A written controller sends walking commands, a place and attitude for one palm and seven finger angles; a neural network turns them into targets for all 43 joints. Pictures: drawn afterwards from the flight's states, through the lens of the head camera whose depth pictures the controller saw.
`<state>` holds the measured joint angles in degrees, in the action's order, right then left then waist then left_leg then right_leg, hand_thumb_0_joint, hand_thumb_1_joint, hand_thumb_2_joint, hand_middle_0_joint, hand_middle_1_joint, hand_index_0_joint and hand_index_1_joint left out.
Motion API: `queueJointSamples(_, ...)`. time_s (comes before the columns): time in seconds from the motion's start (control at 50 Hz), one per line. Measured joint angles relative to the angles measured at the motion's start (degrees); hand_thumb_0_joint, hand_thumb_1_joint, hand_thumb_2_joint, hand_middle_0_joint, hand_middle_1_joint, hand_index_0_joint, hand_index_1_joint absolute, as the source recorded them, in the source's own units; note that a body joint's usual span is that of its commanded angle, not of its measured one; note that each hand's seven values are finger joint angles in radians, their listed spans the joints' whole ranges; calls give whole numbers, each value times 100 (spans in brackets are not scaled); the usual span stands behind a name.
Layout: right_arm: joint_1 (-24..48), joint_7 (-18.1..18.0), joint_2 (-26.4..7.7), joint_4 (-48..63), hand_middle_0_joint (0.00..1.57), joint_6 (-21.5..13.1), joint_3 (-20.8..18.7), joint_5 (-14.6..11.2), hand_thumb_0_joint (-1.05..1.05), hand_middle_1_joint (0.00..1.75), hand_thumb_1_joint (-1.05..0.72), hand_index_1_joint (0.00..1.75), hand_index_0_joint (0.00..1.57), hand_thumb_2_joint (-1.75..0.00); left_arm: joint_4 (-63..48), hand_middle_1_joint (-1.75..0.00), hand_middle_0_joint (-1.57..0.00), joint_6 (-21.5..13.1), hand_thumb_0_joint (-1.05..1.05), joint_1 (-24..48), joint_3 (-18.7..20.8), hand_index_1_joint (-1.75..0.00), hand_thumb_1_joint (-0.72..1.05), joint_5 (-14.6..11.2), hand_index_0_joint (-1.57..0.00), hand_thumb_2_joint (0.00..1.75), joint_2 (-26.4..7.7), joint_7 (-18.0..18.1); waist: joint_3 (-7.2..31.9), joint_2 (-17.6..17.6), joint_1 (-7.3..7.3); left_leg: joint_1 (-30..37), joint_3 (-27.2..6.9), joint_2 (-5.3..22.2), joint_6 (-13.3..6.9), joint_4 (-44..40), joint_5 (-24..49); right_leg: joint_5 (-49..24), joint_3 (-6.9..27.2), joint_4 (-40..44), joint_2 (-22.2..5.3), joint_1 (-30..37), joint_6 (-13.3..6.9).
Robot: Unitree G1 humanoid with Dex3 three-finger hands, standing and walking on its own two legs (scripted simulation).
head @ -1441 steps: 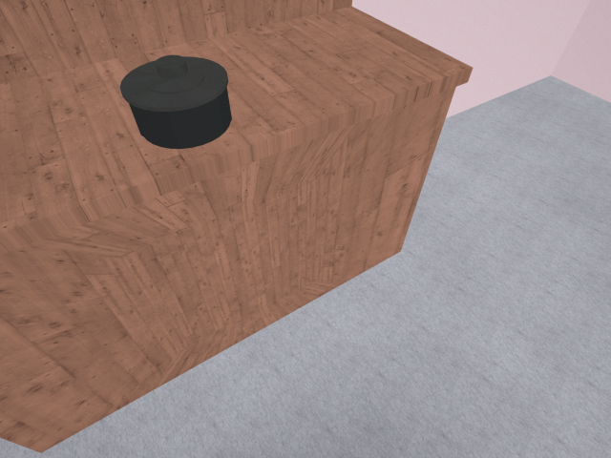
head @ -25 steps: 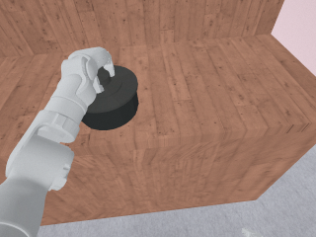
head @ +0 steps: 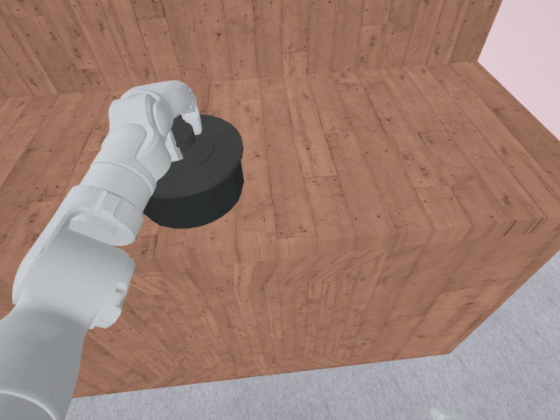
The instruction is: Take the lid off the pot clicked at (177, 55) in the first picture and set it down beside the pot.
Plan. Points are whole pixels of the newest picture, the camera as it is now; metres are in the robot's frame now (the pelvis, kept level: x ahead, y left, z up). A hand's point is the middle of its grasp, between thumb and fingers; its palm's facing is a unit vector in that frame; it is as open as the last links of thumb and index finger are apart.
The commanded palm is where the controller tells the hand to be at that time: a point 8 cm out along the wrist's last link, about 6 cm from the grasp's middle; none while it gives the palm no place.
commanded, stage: lift the lid straight up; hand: left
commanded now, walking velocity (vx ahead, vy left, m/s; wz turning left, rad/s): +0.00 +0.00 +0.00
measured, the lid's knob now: (176, 136) +0.50 +0.15 +0.16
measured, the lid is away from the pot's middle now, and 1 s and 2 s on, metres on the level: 0.00 0.01 0.01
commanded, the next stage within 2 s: none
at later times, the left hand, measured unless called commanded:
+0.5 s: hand (170, 137) +0.47 +0.15 +0.18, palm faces -0.33 -0.08 -0.94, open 8.5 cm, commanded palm +0.46 +0.15 +0.26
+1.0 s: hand (163, 109) +0.47 +0.15 +0.22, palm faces -0.26 -0.11 -0.96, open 8.5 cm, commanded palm +0.45 +0.15 +0.30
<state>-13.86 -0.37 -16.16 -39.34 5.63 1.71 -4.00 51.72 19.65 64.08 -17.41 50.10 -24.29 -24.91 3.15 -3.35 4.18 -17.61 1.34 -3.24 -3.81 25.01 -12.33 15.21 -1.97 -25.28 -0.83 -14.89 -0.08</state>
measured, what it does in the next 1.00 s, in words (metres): stands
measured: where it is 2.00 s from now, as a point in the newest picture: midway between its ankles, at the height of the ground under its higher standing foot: outside the picture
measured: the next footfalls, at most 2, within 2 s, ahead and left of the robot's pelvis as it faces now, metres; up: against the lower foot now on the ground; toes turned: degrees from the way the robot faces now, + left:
none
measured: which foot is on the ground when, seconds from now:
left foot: down 0.00-1.00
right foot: down 0.00-1.00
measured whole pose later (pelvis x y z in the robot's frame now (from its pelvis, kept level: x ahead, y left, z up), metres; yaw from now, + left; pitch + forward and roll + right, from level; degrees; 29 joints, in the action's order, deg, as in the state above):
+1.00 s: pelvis +0.00 +0.00 +0.00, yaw +0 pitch +4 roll +0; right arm -12.8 -1.0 -16.1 -39.9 1.3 1.6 -3.7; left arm 49.5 21.2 68.7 -16.5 50.4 -26.5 -29.2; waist 2.1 -3.8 3.8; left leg -15.0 1.0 -3.3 -3.5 22.4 -11.2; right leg 14.5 -2.1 -23.4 -0.8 -12.6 -0.3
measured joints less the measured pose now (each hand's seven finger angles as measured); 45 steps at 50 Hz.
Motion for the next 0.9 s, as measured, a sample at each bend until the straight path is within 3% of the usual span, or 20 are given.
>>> queueJointSamples(0.32, -122, -12, 31, -92, 20, -208, -53, 32, 1, 30, -91, 30, 20, -90, -94, -90, -60, 29, 3, 1, -90, -88, 14, -41, -56, 96, -45, -99, -64, -30, 25, 79, -6, -26, -17, -107, 54, -43, 0, 89, -22, 74, 17)
queueJointSamples(0.62, -69, 3, 55, -160, 20, -607, -89, 95, 1, 30, -91, 30, 20, -90, -442, -90, -61, -36, 3, 59, -86, -86, 13, -158, -58, 96, -14, -244, -81, -105, -82, 223, -53, -76, -20, -250, 90, -32, -38, 183, -66, 211, 32)
queueJointSamples(0.74, 113, 18, 55, -164, 20, -479, 1, 91, 1, 30, -91, 30, 20, -90, -167, -90, -62, 5, 1, 285, 176, -86, 12, -41, -58, 96, 21, -249, -56, -66, -53, 240, -22, -47, -7, -253, 81, -33, -3, 171, -37, 205, 12)
queueJointSamples(0.9, 127, -11, 8, -54, 20, -400, -14, 55, 1, 30, -91, 30, 20, -90, -238, -90, -62, 126, 1, 341, 124, -86, 12, 47, -58, 96, -120, -324, -63, -81, -46, 249, -15, -15, 15, -260, 98, -58, 6, 187, -5, 214, -9)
